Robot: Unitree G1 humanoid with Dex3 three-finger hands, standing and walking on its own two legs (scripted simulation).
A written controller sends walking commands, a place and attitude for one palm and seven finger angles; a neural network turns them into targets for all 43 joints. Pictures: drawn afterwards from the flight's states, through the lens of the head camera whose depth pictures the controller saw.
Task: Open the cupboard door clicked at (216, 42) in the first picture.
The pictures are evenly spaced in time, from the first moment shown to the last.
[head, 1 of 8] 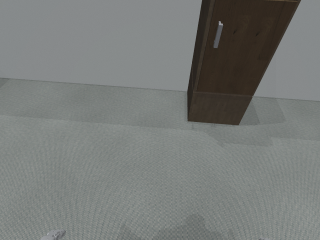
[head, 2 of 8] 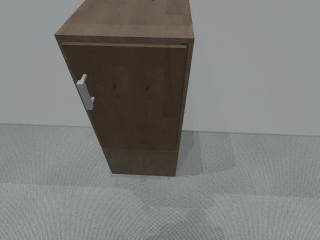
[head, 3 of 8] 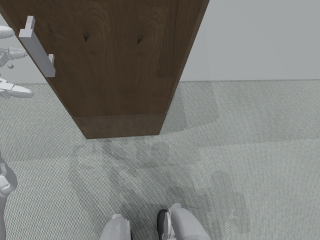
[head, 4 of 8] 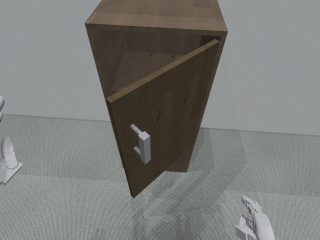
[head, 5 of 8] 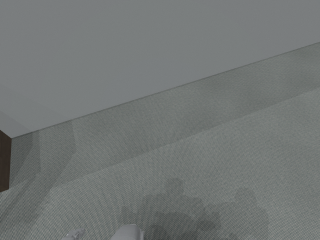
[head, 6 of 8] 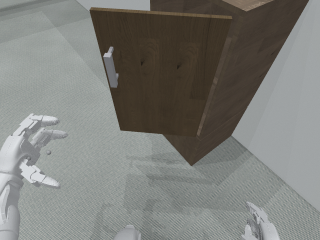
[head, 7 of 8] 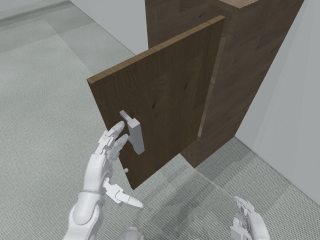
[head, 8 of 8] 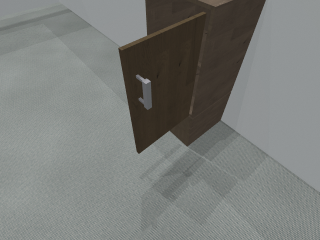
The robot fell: no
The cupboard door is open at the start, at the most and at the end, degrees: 0 93 92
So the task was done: yes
